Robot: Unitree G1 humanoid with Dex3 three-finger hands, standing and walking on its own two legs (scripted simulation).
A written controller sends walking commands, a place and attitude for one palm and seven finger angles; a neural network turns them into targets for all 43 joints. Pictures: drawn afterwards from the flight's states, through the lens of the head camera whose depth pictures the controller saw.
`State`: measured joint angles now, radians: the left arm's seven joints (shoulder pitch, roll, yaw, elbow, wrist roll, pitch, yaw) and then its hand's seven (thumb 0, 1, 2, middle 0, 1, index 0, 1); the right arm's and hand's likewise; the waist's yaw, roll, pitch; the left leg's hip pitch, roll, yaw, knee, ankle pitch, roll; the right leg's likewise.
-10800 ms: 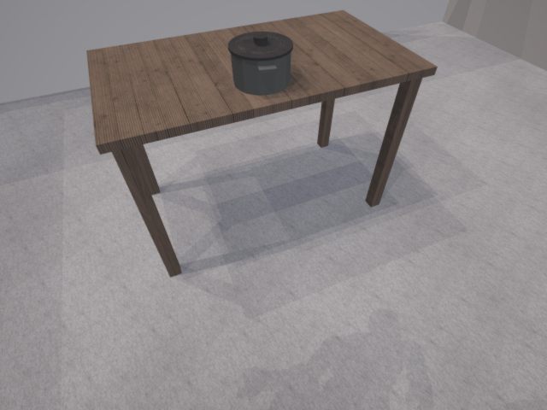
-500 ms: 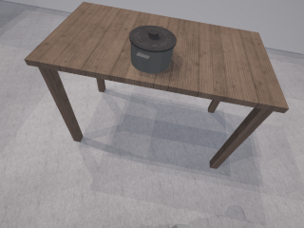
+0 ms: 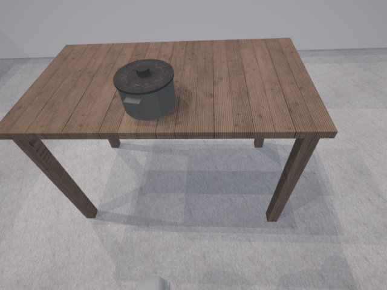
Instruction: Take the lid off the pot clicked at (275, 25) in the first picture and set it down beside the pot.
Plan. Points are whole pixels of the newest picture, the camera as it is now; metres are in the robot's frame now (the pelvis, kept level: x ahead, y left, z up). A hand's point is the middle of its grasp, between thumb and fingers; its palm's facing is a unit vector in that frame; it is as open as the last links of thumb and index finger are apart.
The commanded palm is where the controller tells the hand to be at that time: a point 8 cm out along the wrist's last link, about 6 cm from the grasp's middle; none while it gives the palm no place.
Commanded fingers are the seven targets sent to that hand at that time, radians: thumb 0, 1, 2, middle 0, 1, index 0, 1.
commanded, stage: take the last steps up to it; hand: left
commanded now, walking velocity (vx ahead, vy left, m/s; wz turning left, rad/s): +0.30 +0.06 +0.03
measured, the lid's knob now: (142, 70) +0.72 +0.19 +0.08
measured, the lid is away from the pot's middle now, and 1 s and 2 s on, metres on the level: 0.00 0.00 0.00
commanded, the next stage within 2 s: come to a stop and stand still in 0.38 s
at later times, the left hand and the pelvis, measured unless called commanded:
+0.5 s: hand (113, 264) +0.22 +0.24 -0.18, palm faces +0.08 -0.98 -0.18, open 7.3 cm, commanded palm none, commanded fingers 0.00 0.90 0.90 -0.20 -0.30 -0.20 -0.30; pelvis +0.19 +0.06 -0.01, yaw +0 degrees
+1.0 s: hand (117, 238) +0.28 +0.24 -0.18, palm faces +0.04 -0.97 -0.26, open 7.3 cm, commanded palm none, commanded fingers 0.00 0.90 0.90 -0.20 -0.30 -0.20 -0.30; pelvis +0.21 +0.05 -0.01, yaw +1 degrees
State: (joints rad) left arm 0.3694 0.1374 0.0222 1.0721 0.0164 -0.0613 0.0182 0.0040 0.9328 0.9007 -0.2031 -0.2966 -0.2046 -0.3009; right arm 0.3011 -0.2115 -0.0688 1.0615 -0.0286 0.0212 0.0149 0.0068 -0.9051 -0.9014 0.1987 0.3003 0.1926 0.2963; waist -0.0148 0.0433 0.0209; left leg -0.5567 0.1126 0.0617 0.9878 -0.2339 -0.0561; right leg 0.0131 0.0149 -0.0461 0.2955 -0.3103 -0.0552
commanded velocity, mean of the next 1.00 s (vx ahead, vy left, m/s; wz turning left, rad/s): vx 0.00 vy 0.03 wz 0.00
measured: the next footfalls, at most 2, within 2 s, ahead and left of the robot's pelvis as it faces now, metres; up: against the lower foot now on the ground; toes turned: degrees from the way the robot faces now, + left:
left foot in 0.26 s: +0.23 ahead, +0.14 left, +0.00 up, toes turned +7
right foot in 0.70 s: +0.36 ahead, -0.08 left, +0.00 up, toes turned -2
